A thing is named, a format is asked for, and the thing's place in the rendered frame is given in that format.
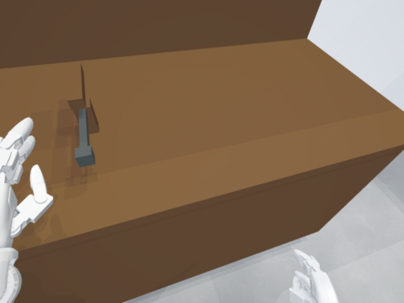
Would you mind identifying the robot left hand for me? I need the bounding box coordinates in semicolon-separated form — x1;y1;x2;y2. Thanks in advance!
0;117;53;248

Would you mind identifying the robot right hand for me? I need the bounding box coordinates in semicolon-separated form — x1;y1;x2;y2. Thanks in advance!
289;249;339;303

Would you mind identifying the left robot forearm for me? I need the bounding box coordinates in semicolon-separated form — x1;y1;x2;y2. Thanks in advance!
0;247;21;303

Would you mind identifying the tap lever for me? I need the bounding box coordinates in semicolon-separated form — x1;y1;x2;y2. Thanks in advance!
75;109;95;167

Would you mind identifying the counter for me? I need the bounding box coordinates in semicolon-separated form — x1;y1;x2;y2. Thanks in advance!
0;0;404;303

